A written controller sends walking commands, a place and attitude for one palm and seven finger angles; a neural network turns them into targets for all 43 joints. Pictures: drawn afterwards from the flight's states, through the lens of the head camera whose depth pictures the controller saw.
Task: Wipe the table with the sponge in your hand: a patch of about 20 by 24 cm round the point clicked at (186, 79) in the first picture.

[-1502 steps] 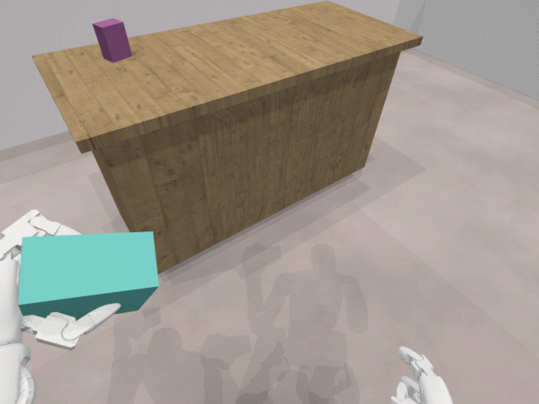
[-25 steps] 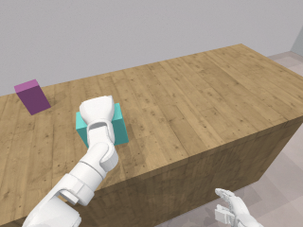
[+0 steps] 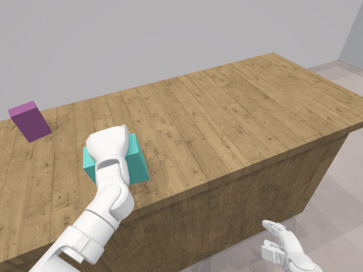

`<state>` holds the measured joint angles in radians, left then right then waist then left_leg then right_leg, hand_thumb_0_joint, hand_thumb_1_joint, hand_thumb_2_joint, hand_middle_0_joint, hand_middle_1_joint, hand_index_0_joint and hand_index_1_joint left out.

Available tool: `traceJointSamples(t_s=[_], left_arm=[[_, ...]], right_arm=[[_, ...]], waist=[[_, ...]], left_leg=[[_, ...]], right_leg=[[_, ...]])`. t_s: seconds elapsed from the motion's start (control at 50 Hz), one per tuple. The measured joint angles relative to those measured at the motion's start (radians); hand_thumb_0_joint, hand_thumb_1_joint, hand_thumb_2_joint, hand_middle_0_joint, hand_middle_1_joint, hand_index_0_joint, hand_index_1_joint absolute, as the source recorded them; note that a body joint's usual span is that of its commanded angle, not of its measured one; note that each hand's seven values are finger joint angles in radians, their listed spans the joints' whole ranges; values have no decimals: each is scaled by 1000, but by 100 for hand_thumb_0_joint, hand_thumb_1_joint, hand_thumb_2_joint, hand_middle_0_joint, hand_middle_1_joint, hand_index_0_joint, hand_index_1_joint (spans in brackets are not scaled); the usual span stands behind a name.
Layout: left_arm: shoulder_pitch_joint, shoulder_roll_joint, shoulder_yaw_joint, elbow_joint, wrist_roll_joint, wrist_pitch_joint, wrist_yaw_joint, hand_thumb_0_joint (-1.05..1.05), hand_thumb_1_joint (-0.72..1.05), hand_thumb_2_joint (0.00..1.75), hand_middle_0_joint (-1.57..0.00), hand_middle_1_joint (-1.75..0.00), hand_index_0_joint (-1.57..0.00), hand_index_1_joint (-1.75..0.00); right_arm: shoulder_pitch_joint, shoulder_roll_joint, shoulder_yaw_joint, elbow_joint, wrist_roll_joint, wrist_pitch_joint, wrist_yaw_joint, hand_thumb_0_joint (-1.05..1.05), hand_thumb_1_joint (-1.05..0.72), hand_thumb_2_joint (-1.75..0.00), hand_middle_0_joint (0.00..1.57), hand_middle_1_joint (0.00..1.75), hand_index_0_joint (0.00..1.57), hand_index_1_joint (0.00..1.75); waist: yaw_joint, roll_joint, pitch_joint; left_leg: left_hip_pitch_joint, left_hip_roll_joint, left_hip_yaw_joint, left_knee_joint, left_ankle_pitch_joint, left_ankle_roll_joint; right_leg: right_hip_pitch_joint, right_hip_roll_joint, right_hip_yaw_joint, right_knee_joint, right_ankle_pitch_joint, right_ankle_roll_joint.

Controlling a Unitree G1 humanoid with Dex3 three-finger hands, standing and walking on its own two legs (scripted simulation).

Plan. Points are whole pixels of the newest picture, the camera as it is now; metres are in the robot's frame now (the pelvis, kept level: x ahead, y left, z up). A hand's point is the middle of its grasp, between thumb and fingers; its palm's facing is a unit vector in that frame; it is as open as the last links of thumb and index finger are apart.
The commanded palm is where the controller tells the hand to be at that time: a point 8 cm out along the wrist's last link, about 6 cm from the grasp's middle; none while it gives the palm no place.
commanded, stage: wipe back along the third lane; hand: left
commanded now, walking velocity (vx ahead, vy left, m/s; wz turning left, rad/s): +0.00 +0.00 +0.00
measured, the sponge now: (120, 168) +0.34 +0.20 +0.06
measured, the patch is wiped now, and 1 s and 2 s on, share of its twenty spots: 1.00 1.00 1.00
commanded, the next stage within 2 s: slide back across to the middle lane in 0.14 s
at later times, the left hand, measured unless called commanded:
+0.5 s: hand (114, 164) +0.31 +0.19 +0.11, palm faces +0.15 -0.15 -0.98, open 9.9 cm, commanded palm +0.26 +0.20 +0.15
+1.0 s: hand (87, 176) +0.27 +0.24 +0.11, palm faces +0.09 -0.13 -0.99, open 9.9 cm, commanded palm +0.24 +0.25 +0.16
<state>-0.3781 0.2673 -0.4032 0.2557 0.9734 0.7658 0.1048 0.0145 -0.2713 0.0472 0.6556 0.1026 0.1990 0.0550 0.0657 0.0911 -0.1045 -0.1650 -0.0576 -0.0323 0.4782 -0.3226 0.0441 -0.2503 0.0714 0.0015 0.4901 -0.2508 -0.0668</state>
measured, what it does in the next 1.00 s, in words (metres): stands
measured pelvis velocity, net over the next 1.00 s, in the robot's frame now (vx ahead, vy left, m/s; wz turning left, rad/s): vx -0.02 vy -0.02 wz -0.03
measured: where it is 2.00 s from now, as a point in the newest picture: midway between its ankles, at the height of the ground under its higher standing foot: outside the picture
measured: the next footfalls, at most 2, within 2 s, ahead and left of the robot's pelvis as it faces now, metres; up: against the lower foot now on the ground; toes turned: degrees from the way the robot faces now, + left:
none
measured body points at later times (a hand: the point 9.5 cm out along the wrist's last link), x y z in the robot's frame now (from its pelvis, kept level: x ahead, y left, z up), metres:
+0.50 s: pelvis +0.00 -0.02 +0.00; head -0.04 -0.06 +0.45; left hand +0.30 +0.20 +0.16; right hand +0.23 -0.23 -0.07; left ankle -0.05 +0.10 -0.74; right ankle +0.00 -0.08 -0.74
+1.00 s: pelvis -0.02 -0.02 +0.00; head -0.05 -0.07 +0.45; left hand +0.27 +0.24 +0.17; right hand +0.22 -0.24 -0.08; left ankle -0.05 +0.10 -0.74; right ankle +0.00 -0.08 -0.74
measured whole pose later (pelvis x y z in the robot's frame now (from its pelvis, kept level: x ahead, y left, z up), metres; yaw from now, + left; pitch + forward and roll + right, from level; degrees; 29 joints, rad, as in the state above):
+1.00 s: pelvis -0.02 -0.02 +0.00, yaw -2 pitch -2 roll +1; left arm -0.12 0.43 -0.15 0.02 0.89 0.59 0.00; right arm 0.02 -0.27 0.05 0.66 0.08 0.12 -0.04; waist 0.08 0.10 -0.05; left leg -0.11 -0.03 -0.01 0.44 -0.29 0.02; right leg -0.20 0.10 0.02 0.46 -0.21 -0.09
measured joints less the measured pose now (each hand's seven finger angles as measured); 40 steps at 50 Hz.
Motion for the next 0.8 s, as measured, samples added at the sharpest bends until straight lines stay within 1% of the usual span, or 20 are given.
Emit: traceJointSamples(t_s=[0.12,0.28,0.48,0.64,0.7,0.8], left_arm=[[37,3,2,-42,3,-2,-3,2,-44,104,-68,-138,-71,-137],[72,12,29,-66,-1,-19,3,2,-44,104,-68,-138,-70,-137],[164,59,126,-184,-55,-70,-20,1,-44,104,-68,-138,-71,-137],[225,93,188,-267,-93,-104,-49,0,-44,104,-69,-137,-71,-137],[237,109,206,-280,-103,-115,-63,-1,-45,104,-69,-137,-71,-137],[244,133,234,-272,-106,-130,-84,-1,-45,104,-70,-137,-72,-136]], right_arm=[[-19,5,3,-10,1,-6,3,1,-91,-90,20,30,19,30],[-31,14,13,-13,1,-14,-4,1,-91,-90,20,30,20,30],[-20,10,14,-11,-7,-20,-30,1,-91,-90,20,30,20,30],[-6,-1,6,-8,-16,-23,-58,1,-91,-90,20,30,20,30],[-4,-1,6,-5,-20,-28,-71,1,-91,-90,20,30,20,30],[-3,-1,6,0,-23,-43,-85,1,-91,-90,20,30,20,30]], waist=[[6,3,2],[7,0,1],[-3,-4,17],[-2,-7,37],[0,-7,44],[2,-4,51]], left_leg=[[8,7,-1,0,-1,-9],[11,18,3,2,-3,-20],[42,29,22,-14,1,-27],[60,31,29,-29,12,-29],[64,32,31,-32,16,-30],[64,32,30,-35,23,-30]], right_leg=[[6,7,-2,2,-1,-9],[7,18,1,5,0,-20],[28,31,19,-3,8,-27],[41,33,27,-12,19,-29],[45,34,28,-16,24,-30],[47,33,28,-22,32,-30]])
